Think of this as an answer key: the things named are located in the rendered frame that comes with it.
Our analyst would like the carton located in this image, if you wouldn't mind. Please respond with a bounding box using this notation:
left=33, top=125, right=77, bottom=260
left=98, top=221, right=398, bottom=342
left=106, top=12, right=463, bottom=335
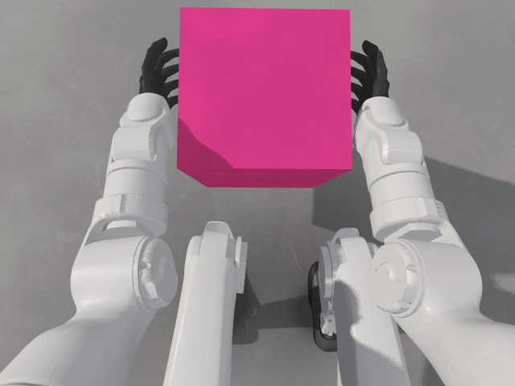
left=177, top=7, right=352, bottom=188

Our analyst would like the left robot hand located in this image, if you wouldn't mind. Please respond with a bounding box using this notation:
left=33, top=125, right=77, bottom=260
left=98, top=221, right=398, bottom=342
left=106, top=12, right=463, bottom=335
left=139, top=38, right=179, bottom=109

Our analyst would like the robot shin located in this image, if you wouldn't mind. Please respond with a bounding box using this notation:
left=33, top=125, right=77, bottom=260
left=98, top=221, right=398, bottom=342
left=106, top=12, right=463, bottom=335
left=319, top=228, right=378, bottom=334
left=184, top=221, right=234, bottom=272

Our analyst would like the robot right shin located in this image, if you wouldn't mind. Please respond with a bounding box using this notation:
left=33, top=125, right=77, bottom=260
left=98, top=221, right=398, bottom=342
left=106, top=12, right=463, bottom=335
left=319, top=228, right=378, bottom=334

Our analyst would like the right robot forearm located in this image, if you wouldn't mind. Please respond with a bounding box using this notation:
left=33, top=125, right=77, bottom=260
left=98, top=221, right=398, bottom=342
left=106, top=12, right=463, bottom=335
left=352, top=96, right=482, bottom=281

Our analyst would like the right robot upper arm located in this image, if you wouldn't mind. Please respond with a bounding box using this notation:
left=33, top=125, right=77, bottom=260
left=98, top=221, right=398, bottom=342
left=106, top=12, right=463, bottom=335
left=368, top=239, right=515, bottom=386

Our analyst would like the right robot hand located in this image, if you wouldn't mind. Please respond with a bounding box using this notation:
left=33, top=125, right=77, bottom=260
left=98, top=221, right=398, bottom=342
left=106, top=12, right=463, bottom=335
left=351, top=40, right=389, bottom=115

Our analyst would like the left robot forearm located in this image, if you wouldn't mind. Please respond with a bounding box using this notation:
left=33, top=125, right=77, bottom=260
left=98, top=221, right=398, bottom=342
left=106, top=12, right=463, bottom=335
left=71, top=92, right=176, bottom=303

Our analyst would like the left robot upper arm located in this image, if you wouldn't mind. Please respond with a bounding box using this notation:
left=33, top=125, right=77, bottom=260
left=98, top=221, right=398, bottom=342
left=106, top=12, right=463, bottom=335
left=0, top=235, right=179, bottom=386

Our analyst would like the robot left shin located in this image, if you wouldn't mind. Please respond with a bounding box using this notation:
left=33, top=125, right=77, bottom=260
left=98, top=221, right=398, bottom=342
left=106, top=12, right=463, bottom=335
left=184, top=221, right=234, bottom=272

